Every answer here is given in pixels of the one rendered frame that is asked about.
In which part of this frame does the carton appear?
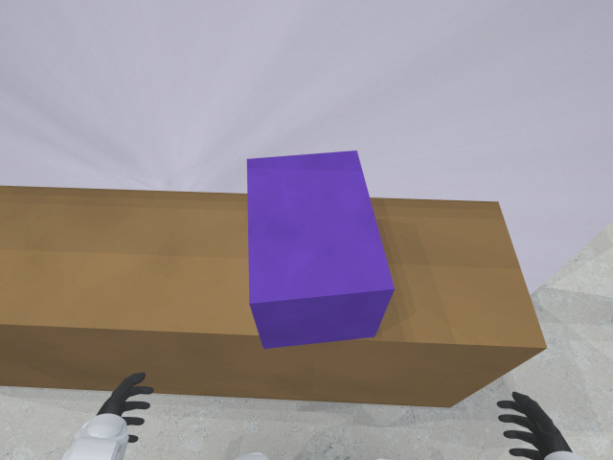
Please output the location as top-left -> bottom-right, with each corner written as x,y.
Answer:
247,150 -> 395,349

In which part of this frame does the left robot forearm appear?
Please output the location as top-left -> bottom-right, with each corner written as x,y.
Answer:
58,413 -> 129,460

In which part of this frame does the pedestal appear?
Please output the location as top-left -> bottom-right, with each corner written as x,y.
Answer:
0,186 -> 547,408

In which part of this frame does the right robot hand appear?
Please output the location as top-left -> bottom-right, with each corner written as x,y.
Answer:
497,392 -> 572,460

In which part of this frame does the left robot hand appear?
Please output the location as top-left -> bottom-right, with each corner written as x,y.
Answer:
96,373 -> 153,443

